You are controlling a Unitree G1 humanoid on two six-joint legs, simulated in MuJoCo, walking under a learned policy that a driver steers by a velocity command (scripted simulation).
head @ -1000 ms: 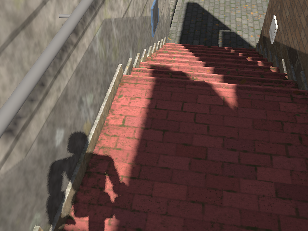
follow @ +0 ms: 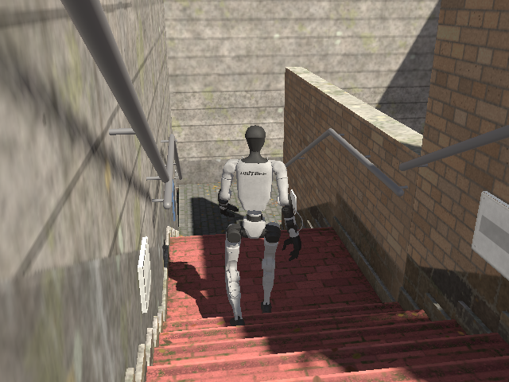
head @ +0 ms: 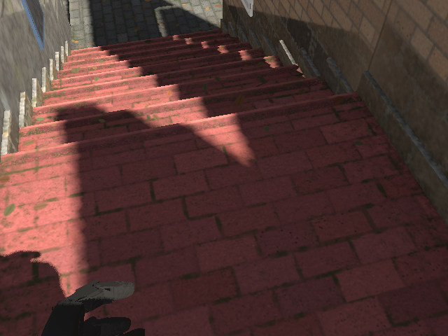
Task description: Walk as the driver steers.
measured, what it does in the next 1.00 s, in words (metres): walks ahead, turning right: left foot, then right foot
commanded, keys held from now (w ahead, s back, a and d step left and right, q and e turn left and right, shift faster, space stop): w+e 0.26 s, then w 0.18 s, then no key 0.56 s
